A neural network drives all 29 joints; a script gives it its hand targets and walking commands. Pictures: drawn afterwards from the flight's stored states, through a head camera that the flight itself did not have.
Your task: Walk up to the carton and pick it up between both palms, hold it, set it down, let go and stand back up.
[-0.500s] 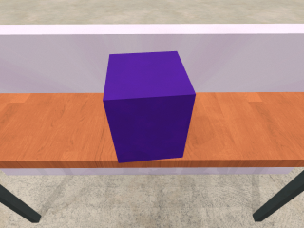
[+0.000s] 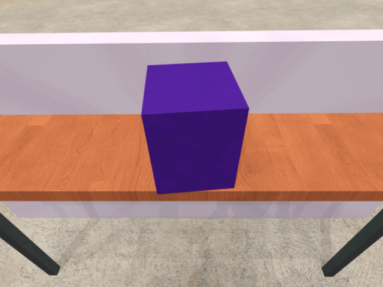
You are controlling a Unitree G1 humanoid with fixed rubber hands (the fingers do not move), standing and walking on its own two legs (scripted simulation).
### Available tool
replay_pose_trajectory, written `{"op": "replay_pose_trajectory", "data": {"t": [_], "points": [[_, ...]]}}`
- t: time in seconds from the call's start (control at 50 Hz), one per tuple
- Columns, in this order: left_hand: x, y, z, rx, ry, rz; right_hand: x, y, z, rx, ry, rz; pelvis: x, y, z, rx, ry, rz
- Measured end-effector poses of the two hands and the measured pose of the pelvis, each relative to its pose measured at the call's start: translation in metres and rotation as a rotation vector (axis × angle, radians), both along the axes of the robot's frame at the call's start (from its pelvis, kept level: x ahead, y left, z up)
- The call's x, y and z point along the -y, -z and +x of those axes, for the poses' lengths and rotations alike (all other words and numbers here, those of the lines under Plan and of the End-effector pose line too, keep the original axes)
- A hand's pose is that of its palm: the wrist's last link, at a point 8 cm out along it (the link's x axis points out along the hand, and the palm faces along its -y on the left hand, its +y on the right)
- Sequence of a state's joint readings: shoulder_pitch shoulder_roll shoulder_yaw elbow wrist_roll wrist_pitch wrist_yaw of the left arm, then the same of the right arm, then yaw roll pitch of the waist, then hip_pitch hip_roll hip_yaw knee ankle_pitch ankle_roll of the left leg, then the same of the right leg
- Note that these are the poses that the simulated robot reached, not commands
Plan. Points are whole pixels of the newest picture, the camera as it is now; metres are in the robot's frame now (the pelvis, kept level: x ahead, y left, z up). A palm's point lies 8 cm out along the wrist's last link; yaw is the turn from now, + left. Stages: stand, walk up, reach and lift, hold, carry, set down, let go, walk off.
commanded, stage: stand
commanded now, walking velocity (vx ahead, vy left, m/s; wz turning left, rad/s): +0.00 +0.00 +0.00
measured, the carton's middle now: (191, 128) +0.47 +0.03 +0.11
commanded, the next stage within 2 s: none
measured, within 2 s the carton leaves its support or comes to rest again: neither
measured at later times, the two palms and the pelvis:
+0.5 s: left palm out of the picture +0.00 +0.22 -0.13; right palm out of the picture +0.00 -0.26 -0.13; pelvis +0.01 -0.02 +0.00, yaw +0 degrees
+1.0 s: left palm out of the picture +0.03 +0.21 -0.13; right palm out of the picture +0.03 -0.26 -0.13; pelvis +0.03 -0.03 +0.00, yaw +0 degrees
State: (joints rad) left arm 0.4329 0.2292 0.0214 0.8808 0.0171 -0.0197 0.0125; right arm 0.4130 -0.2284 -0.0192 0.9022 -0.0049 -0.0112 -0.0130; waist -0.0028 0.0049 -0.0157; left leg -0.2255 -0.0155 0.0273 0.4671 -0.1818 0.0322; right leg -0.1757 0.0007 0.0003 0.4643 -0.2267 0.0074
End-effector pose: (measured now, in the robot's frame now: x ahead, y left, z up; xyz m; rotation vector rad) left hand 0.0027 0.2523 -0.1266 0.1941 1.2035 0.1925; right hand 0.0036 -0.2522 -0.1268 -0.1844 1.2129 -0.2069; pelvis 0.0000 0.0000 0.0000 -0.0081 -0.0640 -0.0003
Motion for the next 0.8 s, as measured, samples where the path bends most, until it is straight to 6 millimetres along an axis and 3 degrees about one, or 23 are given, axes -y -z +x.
{"op": "replay_pose_trajectory", "data": {"t": [0.12,0.24,0.64,0.8], "points": [[0.005,0.001,-0.022,-0.055,-0.020,0.000,0.001,0.004,-0.011,-0.042,-0.005,0.009,0.003,0.000,-0.004,-0.008,-0.004,0.002],[0.012,0.003,-0.028,-0.082,-0.030,-0.003,0.007,0.005,-0.012,-0.054,-0.001,0.007,0.010,0.001,-0.003,-0.013,-0.006,0.004],[0.033,0.004,0.020,-0.030,-0.009,-0.015,0.010,0.008,-0.004,-0.097,0.010,0.025,0.024,-0.001,0.014,-0.027,-0.006,0.001],[0.038,0.005,0.029,-0.036,-0.016,-0.023,0.009,0.008,0.006,-0.110,-0.003,0.027,0.026,-0.002,0.020,-0.030,-0.008,0.001]]}}
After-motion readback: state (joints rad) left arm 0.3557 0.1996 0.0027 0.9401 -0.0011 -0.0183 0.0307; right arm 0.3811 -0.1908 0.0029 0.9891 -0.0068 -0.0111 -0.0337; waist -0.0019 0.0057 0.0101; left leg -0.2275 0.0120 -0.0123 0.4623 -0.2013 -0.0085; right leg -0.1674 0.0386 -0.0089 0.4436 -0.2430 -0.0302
